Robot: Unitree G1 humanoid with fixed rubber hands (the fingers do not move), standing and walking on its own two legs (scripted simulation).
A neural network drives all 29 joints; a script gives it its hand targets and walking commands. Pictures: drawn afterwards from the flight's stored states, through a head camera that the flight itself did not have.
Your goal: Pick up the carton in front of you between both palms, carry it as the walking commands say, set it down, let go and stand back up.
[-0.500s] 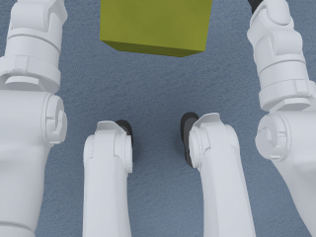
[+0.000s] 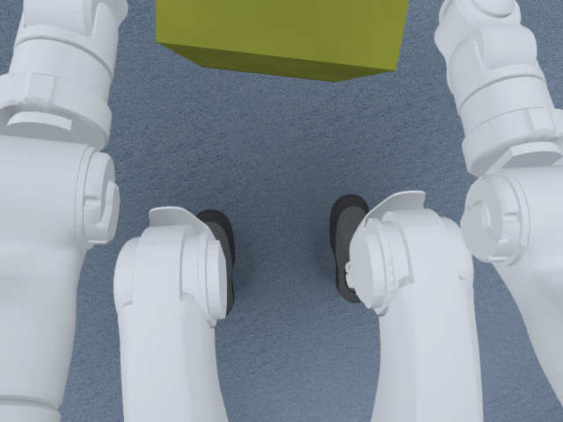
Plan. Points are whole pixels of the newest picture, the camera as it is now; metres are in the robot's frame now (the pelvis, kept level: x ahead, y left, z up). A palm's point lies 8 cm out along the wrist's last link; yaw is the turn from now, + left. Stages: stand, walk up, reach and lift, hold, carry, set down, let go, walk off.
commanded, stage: reach and lift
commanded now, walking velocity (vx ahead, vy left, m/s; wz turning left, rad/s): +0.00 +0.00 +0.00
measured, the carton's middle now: out of the picture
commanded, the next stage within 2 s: none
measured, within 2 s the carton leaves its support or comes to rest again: leaves its support in 0.60 s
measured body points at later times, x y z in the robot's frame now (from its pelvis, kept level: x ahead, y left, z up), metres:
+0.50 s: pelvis -0.01 +0.00 +0.00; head +0.37 +0.02 +0.24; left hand +0.58 +0.14 -0.18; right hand +0.55 -0.16 -0.17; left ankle +0.10 +0.12 -0.33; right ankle +0.11 -0.13 -0.33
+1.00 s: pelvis -0.01 -0.01 +0.08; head +0.27 +0.02 +0.43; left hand +0.53 +0.15 +0.00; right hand +0.51 -0.15 +0.00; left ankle +0.10 +0.13 -0.33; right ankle +0.11 -0.14 -0.33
